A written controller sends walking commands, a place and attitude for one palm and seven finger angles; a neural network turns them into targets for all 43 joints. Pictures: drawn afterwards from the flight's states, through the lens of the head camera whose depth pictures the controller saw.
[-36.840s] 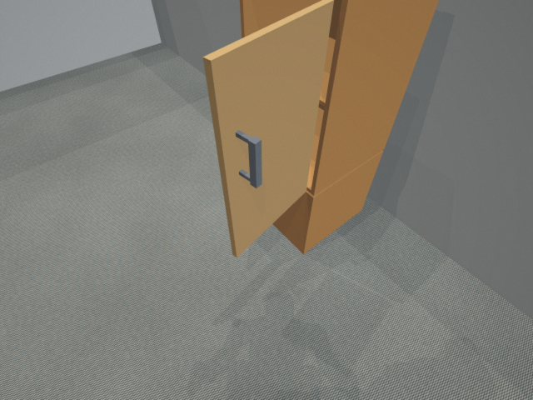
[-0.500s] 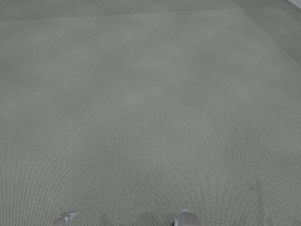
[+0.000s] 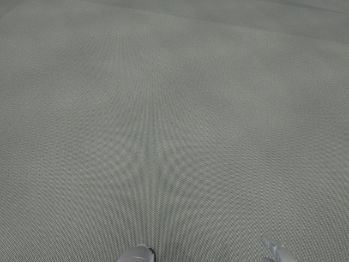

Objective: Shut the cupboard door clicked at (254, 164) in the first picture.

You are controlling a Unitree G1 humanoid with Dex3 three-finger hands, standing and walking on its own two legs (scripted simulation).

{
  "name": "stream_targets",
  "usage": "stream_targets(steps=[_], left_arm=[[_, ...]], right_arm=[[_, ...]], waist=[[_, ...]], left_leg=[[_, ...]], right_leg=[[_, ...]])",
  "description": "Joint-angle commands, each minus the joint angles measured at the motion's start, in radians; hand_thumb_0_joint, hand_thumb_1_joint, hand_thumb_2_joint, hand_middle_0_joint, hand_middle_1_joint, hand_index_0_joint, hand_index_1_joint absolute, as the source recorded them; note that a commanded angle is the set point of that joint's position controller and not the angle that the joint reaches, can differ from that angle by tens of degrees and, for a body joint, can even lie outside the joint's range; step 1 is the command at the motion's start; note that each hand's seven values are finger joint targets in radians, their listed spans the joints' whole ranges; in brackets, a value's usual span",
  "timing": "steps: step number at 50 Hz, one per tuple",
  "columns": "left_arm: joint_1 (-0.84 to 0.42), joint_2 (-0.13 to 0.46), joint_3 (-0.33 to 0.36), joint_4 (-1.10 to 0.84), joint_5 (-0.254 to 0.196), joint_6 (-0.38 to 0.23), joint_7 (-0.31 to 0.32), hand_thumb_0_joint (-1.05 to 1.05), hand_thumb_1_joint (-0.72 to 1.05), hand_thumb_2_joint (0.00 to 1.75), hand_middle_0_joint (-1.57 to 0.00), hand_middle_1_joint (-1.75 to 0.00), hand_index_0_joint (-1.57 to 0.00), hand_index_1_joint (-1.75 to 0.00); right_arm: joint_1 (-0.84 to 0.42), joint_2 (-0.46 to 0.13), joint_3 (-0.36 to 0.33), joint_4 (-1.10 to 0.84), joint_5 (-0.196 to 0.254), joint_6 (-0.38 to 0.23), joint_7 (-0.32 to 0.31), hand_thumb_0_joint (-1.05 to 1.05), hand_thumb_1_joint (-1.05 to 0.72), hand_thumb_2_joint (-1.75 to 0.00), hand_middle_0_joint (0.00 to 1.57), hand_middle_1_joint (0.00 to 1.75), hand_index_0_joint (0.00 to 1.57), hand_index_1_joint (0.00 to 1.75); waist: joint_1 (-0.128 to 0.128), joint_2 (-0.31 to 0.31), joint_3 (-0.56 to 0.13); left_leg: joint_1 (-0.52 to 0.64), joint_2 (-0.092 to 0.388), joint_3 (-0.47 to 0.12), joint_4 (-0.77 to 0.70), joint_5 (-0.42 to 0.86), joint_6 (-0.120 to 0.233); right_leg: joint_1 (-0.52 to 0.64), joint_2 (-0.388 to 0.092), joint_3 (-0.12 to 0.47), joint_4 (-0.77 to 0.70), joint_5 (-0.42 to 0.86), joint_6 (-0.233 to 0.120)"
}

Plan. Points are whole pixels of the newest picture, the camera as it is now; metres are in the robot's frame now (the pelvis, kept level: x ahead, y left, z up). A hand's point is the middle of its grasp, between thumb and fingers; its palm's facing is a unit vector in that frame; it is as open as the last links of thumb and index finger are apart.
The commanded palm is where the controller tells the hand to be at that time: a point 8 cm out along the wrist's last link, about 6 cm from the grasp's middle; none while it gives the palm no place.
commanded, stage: walk to a spot facing it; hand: left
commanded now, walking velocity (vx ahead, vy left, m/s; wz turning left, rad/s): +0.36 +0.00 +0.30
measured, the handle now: out of the picture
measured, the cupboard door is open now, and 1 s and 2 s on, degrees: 61 61 61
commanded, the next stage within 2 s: turn to face it in 0.26 s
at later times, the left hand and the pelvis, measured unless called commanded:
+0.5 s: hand (126, 192) +0.30 +0.16 -0.15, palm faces +0.08 -0.98 -0.20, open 7.3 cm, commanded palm none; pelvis +0.21 -0.02 +0.01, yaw +5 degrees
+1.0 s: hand (119, 158) +0.41 +0.21 -0.15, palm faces -0.13 -0.97 -0.18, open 7.3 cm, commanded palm none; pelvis +0.30 +0.02 +0.02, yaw -12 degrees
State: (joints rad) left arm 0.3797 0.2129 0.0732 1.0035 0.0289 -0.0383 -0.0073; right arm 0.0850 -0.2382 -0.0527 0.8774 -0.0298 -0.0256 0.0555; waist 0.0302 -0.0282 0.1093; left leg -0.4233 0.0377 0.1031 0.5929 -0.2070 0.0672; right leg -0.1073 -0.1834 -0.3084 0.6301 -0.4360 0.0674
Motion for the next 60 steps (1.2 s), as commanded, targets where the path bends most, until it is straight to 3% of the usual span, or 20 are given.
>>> stream_targets(steps=[1,6,17,19,20,21,22,27,36,37,38,39,43,46,53,55,56,57,58,60], left_arm=[[-0.193,0.11,0.011,-0.197,-0.005,-0.022,0.004,0.0,0.9,0.9,-0.2,-0.3,-0.2,-0.3],[-0.075,0.062,0.009,-0.092,0.008,0.016,-0.015,0.0,0.9,0.9,-0.2,-0.3,-0.2,-0.3],[-0.21,0.055,0.004,-0.13,0.0,0.005,-0.021,0.0,0.9,0.9,-0.2,-0.3,-0.2,-0.3],[-0.087,0.07,0.007,-0.087,0.0,-0.006,-0.012,0.0,0.9,0.9,-0.2,-0.3,-0.2,-0.3],[0.029,0.118,0.017,-0.049,0.003,-0.018,-0.003,0.0,0.9,0.9,-0.2,-0.3,-0.2,-0.3],[0.125,0.187,0.031,-0.011,0.009,-0.026,0.008,0.0,0.9,0.9,-0.2,-0.3,-0.2,-0.3],[0.152,0.206,0.027,-0.002,-0.004,-0.023,0.012,0.0,0.9,0.9,-0.2,-0.3,-0.2,-0.3],[-0.106,0.092,0.006,-0.05,-0.005,-0.01,0.03,0.0,0.9,0.9,-0.2,-0.3,-0.2,-0.3],[-0.175,0.13,0.041,-0.087,-0.013,0.042,0.02,0.0,0.9,0.9,-0.2,-0.3,-0.2,-0.3],[-0.177,0.102,0.034,-0.101,-0.017,0.049,0.016,0.0,0.9,0.9,-0.2,-0.3,-0.2,-0.3],[-0.167,0.05,0.025,-0.118,-0.022,0.056,0.008,0.0,0.9,0.9,-0.2,-0.3,-0.2,-0.3],[-0.179,0.044,0.025,-0.142,-0.023,0.057,0.005,0.0,0.9,0.9,-0.2,-0.3,-0.2,-0.3],[-0.175,0.076,0.04,-0.122,-0.007,0.078,-0.019,0.0,0.9,0.9,-0.2,-0.3,-0.2,-0.3],[-0.19,0.059,0.031,-0.135,-0.012,0.09,-0.023,0.0,0.9,0.9,-0.2,-0.3,-0.2,-0.3],[-0.247,0.066,0.018,-0.18,-0.004,0.078,-0.025,0.0,0.9,0.9,-0.2,-0.3,-0.2,-0.3],[-0.189,0.089,0.022,-0.17,-0.004,0.071,-0.025,0.0,0.9,0.9,-0.2,-0.3,-0.2,-0.3],[-0.121,0.129,0.03,-0.15,-0.002,0.064,-0.022,0.0,0.9,0.9,-0.2,-0.3,-0.2,-0.3],[-0.071,0.236,0.048,-0.137,0.008,0.052,-0.01,0.0,0.9,0.9,-0.2,-0.3,-0.2,-0.3],[-0.032,0.287,0.054,-0.125,-0.004,0.051,0.002,0.0,0.9,0.9,-0.2,-0.3,-0.2,-0.3],[-0.096,0.272,0.056,-0.141,-0.005,0.057,0.02,0.0,0.9,0.9,-0.2,-0.3,-0.2,-0.3]], right_arm=[[0.41,-0.296,-0.074,0.058,0.004,-0.008,-0.055,0.0,-0.9,-0.9,0.2,0.3,0.2,0.3],[0.171,-0.121,-0.016,0.008,0.007,-0.029,-0.072,0.0,-0.9,-0.9,0.2,0.3,0.2,0.3],[0.236,-0.097,-0.022,0.095,0.006,-0.03,-0.073,0.0,-0.9,-0.9,0.2,0.3,0.2,0.3],[0.244,-0.073,-0.017,0.116,0.01,-0.025,-0.077,0.0,-0.9,-0.9,0.2,0.3,0.2,0.3],[0.264,-0.046,-0.011,0.126,0.018,-0.029,-0.074,0.0,-0.9,-0.9,0.2,0.3,0.2,0.3],[0.32,0.001,-0.006,0.119,0.026,-0.036,-0.069,0.0,-0.9,-0.9,0.2,0.3,0.2,0.3],[0.311,-0.006,-0.003,0.105,0.024,-0.031,-0.076,0.0,-0.9,-0.9,0.2,0.3,0.2,0.3],[0.25,0.033,0.008,0.125,0.014,0.005,-0.074,0.0,-0.9,-0.9,0.2,0.3,0.2,0.3],[0.235,-0.011,-0.003,0.075,0.019,0.011,-0.089,0.0,-0.9,-0.9,0.2,0.3,0.2,0.3],[0.25,-0.054,-0.01,0.076,0.016,0.002,-0.094,0.0,-0.9,-0.9,0.2,0.3,0.2,0.3],[0.276,-0.134,-0.026,0.065,0.006,0.0,-0.096,0.0,-0.9,-0.9,0.2,0.3,0.2,0.3],[0.288,-0.185,-0.031,0.046,-0.006,0.008,-0.102,0.0,-0.9,-0.9,0.2,0.3,0.2,0.3],[0.113,-0.13,-0.013,-0.013,-0.001,0.011,-0.104,0.0,-0.9,-0.9,0.2,0.3,0.2,0.3],[0.141,-0.131,-0.02,-0.005,0.0,0.014,-0.103,0.0,-0.9,-0.9,0.2,0.3,0.2,0.3],[0.177,-0.167,-0.046,0.004,0.001,0.028,-0.089,0.0,-0.9,-0.9,0.2,0.3,0.2,0.3],[0.147,-0.183,-0.05,-0.007,0.006,0.032,-0.084,0.0,-0.9,-0.9,0.2,0.3,0.2,0.3],[0.129,-0.173,-0.052,-0.017,0.013,0.033,-0.079,0.0,-0.9,-0.9,0.2,0.3,0.2,0.3],[0.125,-0.106,-0.039,-0.049,0.021,0.035,-0.071,0.0,-0.9,-0.9,0.2,0.3,0.2,0.3],[0.068,-0.084,-0.025,-0.09,0.019,0.045,-0.073,0.0,-0.9,-0.9,0.2,0.3,0.2,0.3],[0.034,-0.094,-0.023,-0.089,0.02,0.053,-0.086,0.0,-0.9,-0.9,0.2,0.3,0.2,0.3]], waist=[[-0.201,0.147,-0.237],[-0.048,0.162,-0.105],[-0.038,0.121,-0.026],[0.016,0.082,-0.071],[0.061,-0.02,-0.14],[0.07,-0.21,-0.229],[0.066,-0.23,-0.238],[-0.045,-0.091,-0.14],[-0.075,-0.105,-0.141],[-0.079,-0.007,-0.139],[-0.088,0.233,-0.133],[-0.099,0.304,-0.118],[-0.023,0.183,-0.083],[-0.035,0.189,-0.128],[-0.066,0.231,-0.144],[-0.024,0.21,-0.161],[0.016,0.13,-0.184],[0.037,-0.151,-0.208],[0.063,-0.235,-0.168],[0.034,-0.236,-0.147]], left_leg=[[0.61,0.405,-0.626,-0.276,-0.015,0.217],[0.26,0.204,-0.318,-0.37,-0.081,0.115],[0.224,0.165,-0.237,-0.318,0.085,0.119],[0.219,0.112,-0.184,-0.161,0.181,0.066],[0.132,0.053,-0.132,0.031,0.154,0.027],[-0.035,-0.078,-0.038,0.298,-0.107,-0.023],[-0.1,-0.094,-0.053,0.513,-0.434,-0.046],[-0.013,0.029,-0.08,0.435,-0.235,-0.094],[0.264,-0.017,-0.06,-0.086,-0.006,-0.122],[0.365,0.046,-0.106,-0.179,0.012,-0.105],[0.389,0.25,-0.341,-0.264,0.037,-0.028],[0.319,0.419,-0.482,-0.34,0.029,0.081],[0.239,0.336,-0.26,-0.315,0.185,0.087],[0.307,0.307,-0.118,-0.269,0.335,0.075],[0.359,0.325,-0.02,-0.155,0.46,0.046],[0.306,0.3,0.026,-0.057,0.408,-0.006],[0.225,0.255,0.065,0.067,0.304,-0.052],[-0.017,0.133,0.132,0.27,-0.058,-0.116],[-0.154,0.042,0.046,0.458,-0.444,-0.14],[-0.247,0.068,-0.102,0.595,-0.375,-0.137]], right_leg=[[-0.653,0.063,0.241,0.655,-0.144,-0.052],[-0.495,0.024,0.277,0.486,0.145,-0.033],[-0.256,0.11,0.225,0.006,0.288,-0.035],[-0.071,0.137,0.223,-0.124,0.338,-0.057],[0.119,0.07,0.331,-0.155,0.413,-0.092],[0.298,-0.145,0.611,-0.229,0.588,-0.197],[0.284,-0.265,0.762,-0.304,0.746,-0.309],[-0.063,-0.089,0.46,-0.313,0.8,-0.268],[-0.226,0.018,0.534,-0.23,0.397,-0.188],[-0.319,0.084,0.5,-0.167,0.267,-0.144],[-0.43,0.219,0.394,0.006,0.004,-0.087],[-0.441,0.236,0.305,0.212,-0.187,-0.059],[-0.439,0.14,0.314,0.467,-0.047,-0.031],[-0.4,0.135,0.278,0.38,-0.007,-0.014],[-0.27,0.171,0.203,0.074,0.046,-0.037],[-0.136,0.182,0.188,-0.099,0.2,-0.054],[-0.004,0.145,0.241,-0.205,0.336,-0.075],[0.171,-0.075,0.525,-0.269,0.593,-0.159],[0.134,-0.224,0.684,-0.271,0.871,-0.279],[0.097,-0.17,0.692,-0.265,0.735,-0.31]])
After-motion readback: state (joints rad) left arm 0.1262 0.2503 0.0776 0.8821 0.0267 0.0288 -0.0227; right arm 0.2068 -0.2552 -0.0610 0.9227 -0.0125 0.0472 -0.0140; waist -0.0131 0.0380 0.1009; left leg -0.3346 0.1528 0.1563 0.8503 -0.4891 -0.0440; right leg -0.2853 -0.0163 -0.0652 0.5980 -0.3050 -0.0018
